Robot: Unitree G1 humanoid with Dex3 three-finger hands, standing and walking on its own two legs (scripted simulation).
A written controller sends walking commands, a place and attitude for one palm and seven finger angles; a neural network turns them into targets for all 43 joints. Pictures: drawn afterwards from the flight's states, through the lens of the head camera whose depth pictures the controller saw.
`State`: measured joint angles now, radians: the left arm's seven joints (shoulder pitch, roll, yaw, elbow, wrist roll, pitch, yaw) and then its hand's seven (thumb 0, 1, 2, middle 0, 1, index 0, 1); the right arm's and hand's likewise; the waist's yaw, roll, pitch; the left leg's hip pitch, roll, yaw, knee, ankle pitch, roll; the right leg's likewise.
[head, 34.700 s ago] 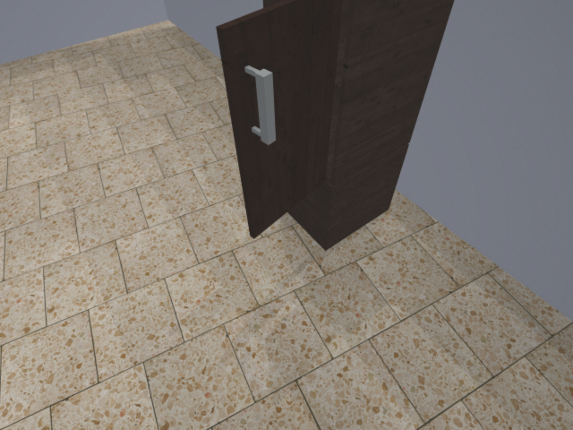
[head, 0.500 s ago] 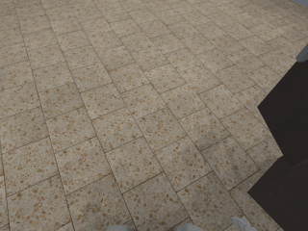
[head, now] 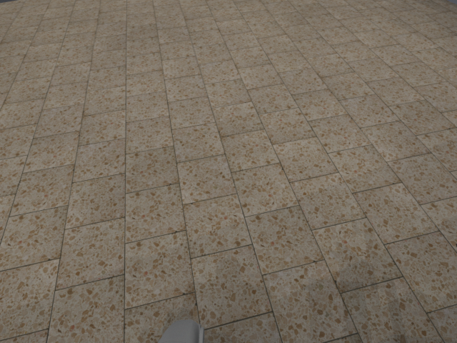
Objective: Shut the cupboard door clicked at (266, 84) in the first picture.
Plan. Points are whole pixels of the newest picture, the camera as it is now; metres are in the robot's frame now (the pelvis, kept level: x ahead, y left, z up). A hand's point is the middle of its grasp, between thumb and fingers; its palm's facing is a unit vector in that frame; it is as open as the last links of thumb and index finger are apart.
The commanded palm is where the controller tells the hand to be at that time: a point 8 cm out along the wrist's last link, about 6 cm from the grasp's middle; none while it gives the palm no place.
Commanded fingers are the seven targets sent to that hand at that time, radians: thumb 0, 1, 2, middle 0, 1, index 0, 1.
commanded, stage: walk to a spot facing it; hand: left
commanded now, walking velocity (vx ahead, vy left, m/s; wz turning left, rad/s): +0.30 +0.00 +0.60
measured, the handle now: out of the picture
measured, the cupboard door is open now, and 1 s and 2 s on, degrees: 59 59 59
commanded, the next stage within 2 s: turn to face it in 0.58 s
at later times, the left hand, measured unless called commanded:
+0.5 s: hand (95, 310) +0.21 +0.30 -0.17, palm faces +0.32 -0.93 -0.19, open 7.4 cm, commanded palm none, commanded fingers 0.00 0.90 0.90 -0.20 -0.30 -0.20 -0.30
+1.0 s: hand (124, 220) +0.43 +0.30 -0.17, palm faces +0.29 -0.93 -0.21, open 7.2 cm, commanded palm none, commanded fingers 0.00 0.90 0.90 -0.20 -0.30 -0.20 -0.30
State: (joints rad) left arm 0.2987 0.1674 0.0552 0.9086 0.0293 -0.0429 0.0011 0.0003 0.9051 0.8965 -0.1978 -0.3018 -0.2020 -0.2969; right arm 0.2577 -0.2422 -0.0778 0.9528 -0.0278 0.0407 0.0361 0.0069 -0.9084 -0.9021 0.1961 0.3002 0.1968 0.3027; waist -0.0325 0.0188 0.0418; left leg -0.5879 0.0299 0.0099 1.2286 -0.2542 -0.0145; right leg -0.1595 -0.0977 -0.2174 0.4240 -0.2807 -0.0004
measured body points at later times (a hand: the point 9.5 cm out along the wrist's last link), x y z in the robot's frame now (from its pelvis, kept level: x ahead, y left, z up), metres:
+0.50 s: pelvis +0.18 +0.09 -0.01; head +0.22 +0.12 +0.44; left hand +0.19 +0.35 -0.16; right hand +0.33 -0.13 -0.13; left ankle +0.18 +0.13 -0.74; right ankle +0.26 -0.09 -0.65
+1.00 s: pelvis +0.40 +0.10 -0.01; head +0.45 +0.11 +0.44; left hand +0.41 +0.34 -0.15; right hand +0.45 -0.12 -0.16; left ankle +0.30 +0.21 -0.65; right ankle +0.46 +0.04 -0.74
